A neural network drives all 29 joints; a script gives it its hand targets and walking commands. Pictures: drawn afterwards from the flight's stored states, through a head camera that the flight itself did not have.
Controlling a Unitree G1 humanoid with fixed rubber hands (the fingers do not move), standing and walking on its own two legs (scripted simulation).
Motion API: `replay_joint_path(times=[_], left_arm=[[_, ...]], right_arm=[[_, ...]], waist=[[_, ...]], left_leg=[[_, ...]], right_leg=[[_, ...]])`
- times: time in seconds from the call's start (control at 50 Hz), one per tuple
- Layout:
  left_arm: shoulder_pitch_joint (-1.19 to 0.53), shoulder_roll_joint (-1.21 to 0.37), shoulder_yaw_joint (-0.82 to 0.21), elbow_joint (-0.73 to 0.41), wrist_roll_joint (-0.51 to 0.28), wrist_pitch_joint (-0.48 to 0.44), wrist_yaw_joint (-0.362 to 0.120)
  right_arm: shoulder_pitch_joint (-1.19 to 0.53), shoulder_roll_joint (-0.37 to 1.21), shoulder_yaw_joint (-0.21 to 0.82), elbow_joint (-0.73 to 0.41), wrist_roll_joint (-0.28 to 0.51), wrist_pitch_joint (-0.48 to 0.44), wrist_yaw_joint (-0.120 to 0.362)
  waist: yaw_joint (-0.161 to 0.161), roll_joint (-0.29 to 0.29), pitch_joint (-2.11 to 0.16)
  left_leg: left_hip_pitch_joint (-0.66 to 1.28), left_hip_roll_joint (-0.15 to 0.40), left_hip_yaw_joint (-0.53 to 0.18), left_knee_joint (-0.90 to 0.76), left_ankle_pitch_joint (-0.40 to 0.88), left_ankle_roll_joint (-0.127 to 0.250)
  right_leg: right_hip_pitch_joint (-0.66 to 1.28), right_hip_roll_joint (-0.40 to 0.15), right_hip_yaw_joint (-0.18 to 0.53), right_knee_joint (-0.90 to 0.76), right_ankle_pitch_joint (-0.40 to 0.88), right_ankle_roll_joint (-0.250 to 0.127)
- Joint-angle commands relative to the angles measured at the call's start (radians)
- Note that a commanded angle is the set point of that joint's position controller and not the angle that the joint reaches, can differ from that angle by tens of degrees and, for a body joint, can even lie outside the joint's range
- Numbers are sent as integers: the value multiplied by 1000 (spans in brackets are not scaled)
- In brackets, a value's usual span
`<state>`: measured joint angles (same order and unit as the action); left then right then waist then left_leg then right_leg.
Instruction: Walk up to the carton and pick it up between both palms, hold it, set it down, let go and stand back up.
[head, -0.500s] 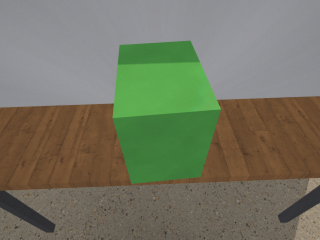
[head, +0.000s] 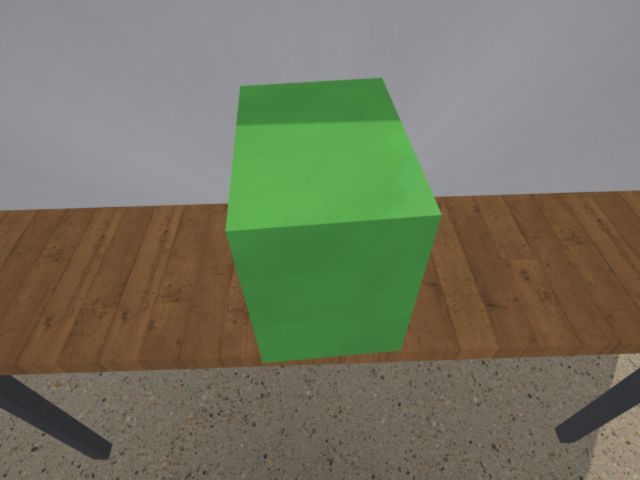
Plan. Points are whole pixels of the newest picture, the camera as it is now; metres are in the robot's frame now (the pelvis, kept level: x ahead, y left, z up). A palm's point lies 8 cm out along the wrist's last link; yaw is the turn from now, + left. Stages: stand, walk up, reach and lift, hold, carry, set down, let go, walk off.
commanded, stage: stand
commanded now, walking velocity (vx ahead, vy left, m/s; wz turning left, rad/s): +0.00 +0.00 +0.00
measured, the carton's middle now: (322, 221) +0.46 +0.03 +0.06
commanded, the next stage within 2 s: none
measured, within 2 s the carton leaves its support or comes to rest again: neither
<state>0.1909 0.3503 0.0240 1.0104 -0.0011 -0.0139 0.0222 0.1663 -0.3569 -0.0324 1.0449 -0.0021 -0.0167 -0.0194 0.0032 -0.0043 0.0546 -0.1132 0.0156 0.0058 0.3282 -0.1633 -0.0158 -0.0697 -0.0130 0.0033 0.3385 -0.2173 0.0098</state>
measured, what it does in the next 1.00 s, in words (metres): stands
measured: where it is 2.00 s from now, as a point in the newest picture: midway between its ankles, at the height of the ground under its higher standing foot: outside the picture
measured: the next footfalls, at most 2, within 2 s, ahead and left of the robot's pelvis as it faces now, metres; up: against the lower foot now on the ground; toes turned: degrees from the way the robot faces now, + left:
none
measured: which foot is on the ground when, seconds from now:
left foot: down 0.00-1.00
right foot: down 0.00-1.00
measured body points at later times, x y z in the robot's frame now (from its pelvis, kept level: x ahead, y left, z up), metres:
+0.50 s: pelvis +0.00 +0.00 +0.00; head -0.01 +0.00 +0.45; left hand +0.08 +0.31 -0.12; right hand +0.08 -0.30 -0.12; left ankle +0.01 +0.13 -0.75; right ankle -0.02 -0.12 -0.75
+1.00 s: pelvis +0.00 +0.01 +0.00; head -0.01 +0.01 +0.45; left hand +0.06 +0.32 -0.12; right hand +0.08 -0.30 -0.12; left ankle +0.01 +0.13 -0.75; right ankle -0.02 -0.13 -0.75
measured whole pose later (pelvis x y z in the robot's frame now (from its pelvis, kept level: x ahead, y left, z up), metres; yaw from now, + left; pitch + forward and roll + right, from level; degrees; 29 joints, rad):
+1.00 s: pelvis +0.00 +0.01 +0.00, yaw +0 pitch -3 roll +0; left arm 0.20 0.38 0.03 1.02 -0.01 -0.02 0.03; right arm 0.15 -0.35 -0.03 1.05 0.00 -0.02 -0.02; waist 0.01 -0.01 0.04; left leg -0.11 0.01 0.01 0.32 -0.15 -0.01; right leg -0.06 -0.02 0.00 0.32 -0.20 0.02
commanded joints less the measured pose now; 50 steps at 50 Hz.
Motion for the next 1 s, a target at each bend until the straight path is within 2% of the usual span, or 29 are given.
replay_joint_path(times=[0.0, 0.02, 0.04, 0.06, 0.14, 0.16, 0.2, 0.24, 0.28, 0.3, 0.32, 0.36, 0.4, 0.44, 0.46, 0.48, 0.52, 0.58, 0.6, 0.62, 0.7, 0.78, 0.8, 0.84, 0.86, 0.88, 0.92, 0.96, 0.98], left_arm=[[-20, 206, 40, -41, 7, -7, 11], [4, 207, 36, -32, 0, -7, 13], [6, 201, 43, -23, -7, -13, 13], [22, 169, 26, -25, -4, -15, 10], [22, 192, 35, -17, -3, -29, 9], [9, 155, 24, -33, -5, -19, 3], [5, 187, 30, -27, -6, -29, 8], [-18, 164, 27, -42, -2, -23, 6], [-15, 184, 26, -43, -8, -25, 10], [34, 211, 39, -25, -11, -35, 11], [-33, 194, 30, -44, -5, -31, 7], [-20, 192, 37, -29, -5, -29, 3], [22, 225, 45, -24, -8, -23, 12], [7, 187, 35, -24, -10, -22, 2], [-4, 162, 30, -30, -10, -29, 12], [38, 158, 27, -24, -5, -28, 8], [-3, 175, 28, -29, 6, -20, 18], [29, 153, 15, -24, -7, -23, 2], [-15, 197, 37, -35, 1, -21, 7], [-28, 192, 33, -33, 4, -15, 7], [-7, 197, 32, -31, -6, -19, 5], [-18, 224, 41, -39, -3, -21, 12], [-36, 188, 38, -46, 1, -19, 11], [-14, 195, 34, -49, -6, -27, 11], [42, 207, 43, -24, -11, -22, 2], [14, 230, 41, -39, -6, -21, 10], [0, 191, 40, -31, -1, -12, 10], [2, 204, 34, -41, 4, -18, 8], [36, 159, 19, -32, 3, -17, 7]], right_arm=[[4, -172, -35, -42, 6, -10, -5], [-25, -185, -39, -47, -5, -12, -5], [0, -177, -29, -39, 4, -20, -6], [33, -165, -28, -19, 5, -15, -8], [-26, -160, -22, -41, 10, -12, 1], [-32, -141, -23, -51, 5, -22, -1], [-45, -166, -27, -50, 9, -22, 0], [-20, -137, -23, -44, -5, -13, -2], [-6, -184, -34, -41, -2, -19, -11], [-33, -183, -30, -25, -11, -12, -10], [-29, -174, -38, -38, -4, -14, -9], [-31, -175, -33, -39, 12, -21, -8], [-10, -193, -33, -25, 5, -13, -9], [5, -193, -37, -21, 14, -25, -10], [-12, -148, -26, -36, 0, -23, -5], [-40, -176, -35, -47, 11, -16, 0], [5, -149, -35, -18, 8, -13, -1], [-5, -153, -23, -31, 6, -11, -10], [-45, -150, -26, -41, -2, -7, -11], [5, -156, -32, -38, 5, -12, -11], [-47, -189, -37, -44, -9, -19, -9], [-22, -168, -37, -43, 1, -22, -5], [-23, -156, -36, -41, 5, -30, -4], [-75, -167, -30, -63, -2, -24, -6], [-5, -185, -35, -39, -1, -24, -4], [-42, -158, -25, -41, -8, -21, -8], [-32, -118, -14, -38, -2, -10, -12], [-69, -199, -40, -45, -6, -18, -3], [-5, -197, -50, -35, 5, -13, 0]], waist=[[-21, -2, -18], [3, 0, -20], [-19, 47, -38], [-7, -16, -9], [11, -48, -39], [23, -3, -68], [-1, 36, -24], [-1, -41, -51], [3, 27, -62], [18, 17, -87], [-14, -19, -46], [-2, -50, 2], [9, -2, 14], [-23, 39, 1], [-10, -14, -47], [15, 21, -34], [-10, -27, -7], [11, 25, -6], [11, -11, 1], [-22, -15, 22], [2, 55, -18], [-5, -8, 29], [-16, 35, -2], [18, -1, -3], [-4, -15, -97], [11, 38, -36], [6, -28, 8], [19, 31, -1], [-2, -41, -26]], left_leg=[[38, 121, -89, -65, 80, 36], [34, 119, -88, -54, 126, 46], [50, 132, -96, -43, 147, 46], [12, 128, -102, -44, 95, 49], [15, 128, -110, -64, 102, 41], [57, 127, -85, -31, 132, 33], [44, 118, -84, -52, 124, 30], [57, 131, -93, -39, 165, 31], [59, 123, -67, -25, 159, 34], [55, 126, -82, -31, 128, 45], [48, 123, -80, -38, 195, 38], [12, 116, -72, -30, 113, 34], [-8, 126, -92, -49, 94, 48], [24, 116, -79, -62, 101, 46], [57, 134, -94, -56, 171, 46], [3, 130, -89, -33, 106, 42], [48, 128, -93, -59, 165, 35], [20, 127, -91, -44, 141, 36], [-16, 115, -79, -48, 126, 23], [0, 116, -88, -63, 57, 45], [20, 114, -94, -59, 75, 35], [-27, 115, -99, -89, 44, 31], [0, 120, -86, -63, 57, 34], [-27, 124, -107, -61, 101, 46], [33, 119, -102, -62, 72, 41], [20, 124, -99, -62, 76, 45], [-2, 125, -91, -67, 63, 46], [1, 120, -81, -68, 85, 35], [32, 126, -103, -58, 47, 44]], right_leg=[[-83, -102, 78, -64, 78, -21], [-76, -111, 80, -77, 101, -26], [-65, -131, 109, -66, 135, -28], [-58, -120, 87, -72, 100, -20], [-16, -125, 86, -68, 153, -28], [-27, -124, 87, -68, 168, -25], [-56, -124, 101, -78, 134, -23], [-54, -117, 73, -64, 146, -24], [-38, -131, 98, -66, 205, -30], [-4, -134, 109, -79, 189, -30], [-27, -121, 85, -54, 214, -25], [-35, -127, 98, -84, 219, -19], [-52, -126, 110, -84, 160, -22], [-45, -119, 89, -80, 127, -18], [-47, -117, 82, -49, 129, -17], [-29, -115, 76, -73, 135, -11], [-81, -121, 68, -56, 148, -21], [-29, -119, 90, -72, 87, -19], [-37, -114, 75, -82, 107, -13], [-71, -124, 82, -71, 84, -25], [-62, -116, 83, -84, 45, -28], [-66, -118, 89, -75, 34, -24], [-54, -123, 94, -85, 59, -20], [-19, -125, 92, -77, 113, -23], [24, -127, 68, -69, 130, -20], [-40, -130, 99, -70, 85, -21], [-46, -125, 88, -92, 84, -20], [-59, -126, 93, -78, 72, -19], [-46, -110, 63, -71, 66, -14]])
